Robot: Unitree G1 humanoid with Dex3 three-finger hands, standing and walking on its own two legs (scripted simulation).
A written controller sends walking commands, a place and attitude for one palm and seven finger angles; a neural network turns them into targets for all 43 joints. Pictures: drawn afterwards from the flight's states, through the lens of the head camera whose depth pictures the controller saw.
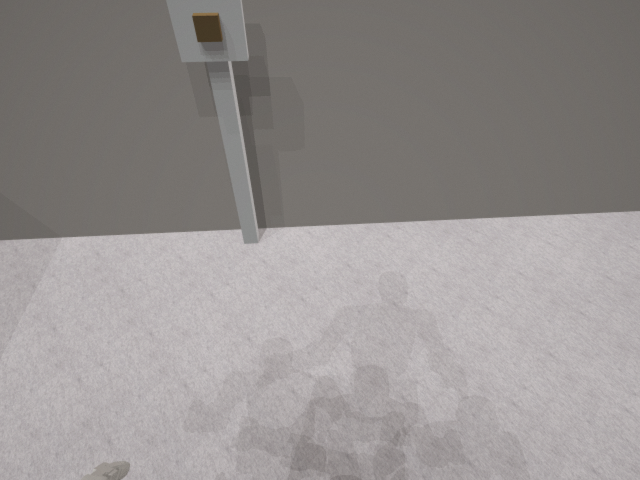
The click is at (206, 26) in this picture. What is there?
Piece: button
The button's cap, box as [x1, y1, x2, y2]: [192, 13, 222, 41]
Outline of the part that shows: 193,13 192,17 197,40 221,41 222,37 218,14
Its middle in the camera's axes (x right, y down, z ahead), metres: -0.29 -0.54 +0.99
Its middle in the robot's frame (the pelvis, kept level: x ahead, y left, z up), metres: +1.10 +0.35 +0.11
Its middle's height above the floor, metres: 0.88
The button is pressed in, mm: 0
